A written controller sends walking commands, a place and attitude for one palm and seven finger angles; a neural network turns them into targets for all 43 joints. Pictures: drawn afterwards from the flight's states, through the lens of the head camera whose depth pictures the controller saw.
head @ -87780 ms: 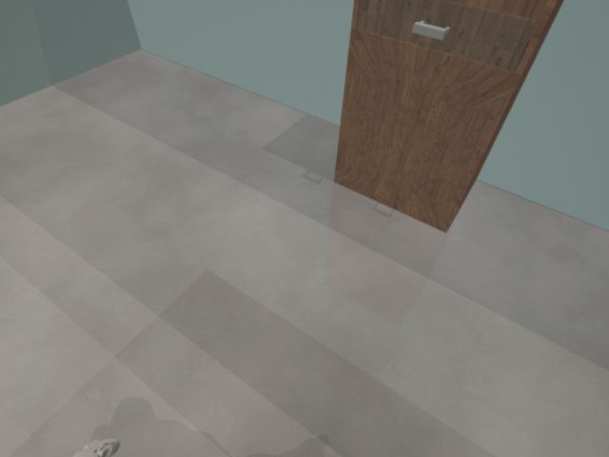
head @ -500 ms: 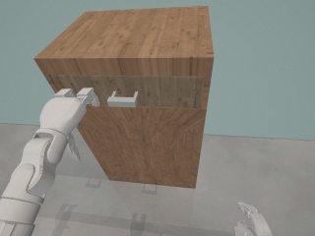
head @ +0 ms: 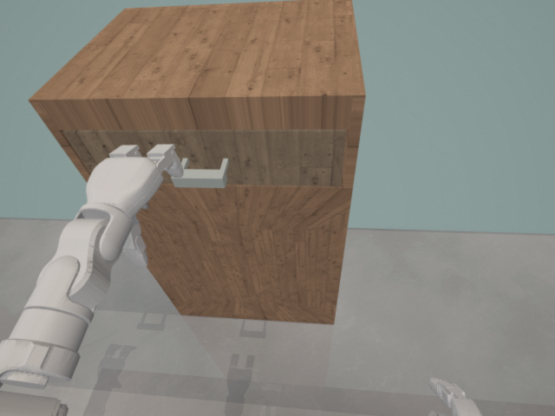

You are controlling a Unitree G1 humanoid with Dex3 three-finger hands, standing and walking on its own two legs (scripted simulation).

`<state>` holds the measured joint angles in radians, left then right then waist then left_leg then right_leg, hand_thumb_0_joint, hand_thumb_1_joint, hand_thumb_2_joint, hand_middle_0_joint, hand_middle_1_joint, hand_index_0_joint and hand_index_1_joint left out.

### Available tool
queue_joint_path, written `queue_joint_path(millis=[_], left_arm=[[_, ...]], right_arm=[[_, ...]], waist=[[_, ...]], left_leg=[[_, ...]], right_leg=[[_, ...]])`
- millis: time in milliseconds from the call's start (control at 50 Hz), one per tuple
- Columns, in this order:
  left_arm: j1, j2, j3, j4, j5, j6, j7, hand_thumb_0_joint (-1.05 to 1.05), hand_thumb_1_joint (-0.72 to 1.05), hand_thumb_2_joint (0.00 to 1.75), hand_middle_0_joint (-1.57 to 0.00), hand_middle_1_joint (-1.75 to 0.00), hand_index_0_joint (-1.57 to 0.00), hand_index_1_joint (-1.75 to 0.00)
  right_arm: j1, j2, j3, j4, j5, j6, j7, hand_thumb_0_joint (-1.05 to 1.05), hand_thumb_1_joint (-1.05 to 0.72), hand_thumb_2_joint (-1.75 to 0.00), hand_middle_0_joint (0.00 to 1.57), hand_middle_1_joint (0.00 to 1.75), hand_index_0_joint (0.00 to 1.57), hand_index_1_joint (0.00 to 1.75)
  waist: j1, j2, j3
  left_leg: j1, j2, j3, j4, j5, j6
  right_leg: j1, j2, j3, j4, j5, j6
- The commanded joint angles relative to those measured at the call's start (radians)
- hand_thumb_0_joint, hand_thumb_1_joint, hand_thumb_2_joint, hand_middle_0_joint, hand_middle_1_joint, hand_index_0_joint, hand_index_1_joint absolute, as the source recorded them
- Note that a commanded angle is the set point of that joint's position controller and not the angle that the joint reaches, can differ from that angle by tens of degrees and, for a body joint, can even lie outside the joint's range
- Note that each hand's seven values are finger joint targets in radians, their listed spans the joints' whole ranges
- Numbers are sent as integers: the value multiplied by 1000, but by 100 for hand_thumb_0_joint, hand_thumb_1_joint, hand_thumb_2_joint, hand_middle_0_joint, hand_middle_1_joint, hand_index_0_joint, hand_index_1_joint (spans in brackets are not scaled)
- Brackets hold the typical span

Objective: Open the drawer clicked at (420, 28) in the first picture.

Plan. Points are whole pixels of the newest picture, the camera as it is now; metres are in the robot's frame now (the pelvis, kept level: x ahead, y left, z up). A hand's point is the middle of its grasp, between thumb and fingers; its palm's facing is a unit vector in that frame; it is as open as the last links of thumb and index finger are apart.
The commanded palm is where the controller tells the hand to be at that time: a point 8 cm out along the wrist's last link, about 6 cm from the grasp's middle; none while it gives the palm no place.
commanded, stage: move the hooked fingers above the handle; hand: left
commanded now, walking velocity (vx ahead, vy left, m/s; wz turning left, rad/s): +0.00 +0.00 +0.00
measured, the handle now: (202, 170) +0.53 +0.21 +0.04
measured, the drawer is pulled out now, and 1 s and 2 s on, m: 0.00 0.00 0.00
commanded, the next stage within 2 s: lower the fingers behind the handle in 1.66 s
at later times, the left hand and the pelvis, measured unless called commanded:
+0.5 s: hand (166, 190) +0.41 +0.22 +0.10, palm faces -0.01 -0.03 -1.00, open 13.9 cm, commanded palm +0.40 +0.23 +0.16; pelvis +0.01 +0.00 +0.00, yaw +0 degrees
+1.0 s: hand (184, 172) +0.47 +0.21 +0.09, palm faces -0.03 -0.01 -1.00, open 13.9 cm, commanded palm +0.45 +0.22 +0.15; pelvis +0.02 +0.00 -0.01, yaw -1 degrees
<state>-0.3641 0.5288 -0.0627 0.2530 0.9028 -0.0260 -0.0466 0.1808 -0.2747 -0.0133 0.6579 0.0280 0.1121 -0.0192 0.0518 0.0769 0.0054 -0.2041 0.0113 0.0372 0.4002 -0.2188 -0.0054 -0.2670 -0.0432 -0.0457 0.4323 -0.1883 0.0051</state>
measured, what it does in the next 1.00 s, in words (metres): stands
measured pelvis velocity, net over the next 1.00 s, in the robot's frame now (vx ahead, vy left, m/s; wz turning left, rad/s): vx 0.02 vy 0.00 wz -0.01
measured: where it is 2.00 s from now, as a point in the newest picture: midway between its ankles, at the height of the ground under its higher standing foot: outside the picture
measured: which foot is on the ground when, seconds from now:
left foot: down 0.00-1.00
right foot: down 0.00-1.00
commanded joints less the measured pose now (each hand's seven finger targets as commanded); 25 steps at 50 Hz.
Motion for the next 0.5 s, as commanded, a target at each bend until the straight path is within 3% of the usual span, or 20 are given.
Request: queue_joint_path(millis=[0,80,140,240,280,380,420,460,480], left_arm=[[-367,215,121,-194,1,-21,50,0,-50,30,-30,-120,-30,-120],[-385,236,148,-184,10,-30,83,0,-50,30,-30,-120,-30,-120],[-394,232,150,-107,14,-13,101,0,-50,30,-30,-120,-30,-120],[-498,202,86,-60,37,4,101,0,-50,30,-30,-120,-30,-120],[-515,216,93,-47,40,2,96,0,-50,30,-30,-120,-30,-120],[-530,180,64,-8,31,-22,81,0,-50,30,-30,-120,-30,-120],[-542,216,94,18,36,-31,84,0,-50,30,-30,-120,-30,-120],[-590,182,62,47,44,-35,92,0,-50,30,-30,-120,-30,-120],[-593,197,78,62,50,-38,98,0,-50,30,-30,-120,-30,-120]], right_arm=[[-100,-109,-42,-147,1,-48,-10,0,-90,-90,20,30,20,30],[-74,-105,-47,-133,-1,-48,-11,0,-90,-90,20,30,20,30],[-63,-105,-47,-118,2,-44,-10,0,-90,-90,20,30,20,30],[-53,-106,-47,-117,4,-40,-16,0,-90,-90,20,30,20,30],[-40,-109,-48,-115,2,-37,-19,0,-90,-90,20,30,20,30],[-18,-106,-51,-121,1,-32,-21,0,-90,-90,20,30,20,30],[-13,-109,-51,-118,0,-29,-22,0,-90,-90,20,30,20,30],[1,-108,-52,-108,1,-26,-21,0,-90,-90,20,30,20,30],[7,-108,-55,-108,0,-25,-19,0,-90,-90,20,30,20,30]], waist=[[8,-52,-302],[17,-57,-339],[10,-72,-302],[-13,-60,-328],[-14,-62,-349],[-20,-87,-352],[-17,-82,-357],[-31,-70,-337],[-25,-72,-346]], left_leg=[[19,-34,6,-33,236,28],[19,-36,5,-19,287,27],[-1,-32,6,-16,280,26],[6,-35,9,-7,255,29],[15,-34,9,-1,265,31],[12,-34,6,18,296,34],[-4,-34,7,20,299,33],[-5,-31,5,27,296,29],[-6,-30,4,32,307,29]], right_leg=[[165,40,14,-23,153,-33],[176,39,11,1,203,-36],[153,43,6,2,193,-37],[135,41,11,5,175,-37],[136,42,12,9,189,-37],[121,43,9,24,227,-37],[130,42,10,28,233,-37],[89,45,5,33,221,-39],[88,47,5,40,224,-41]])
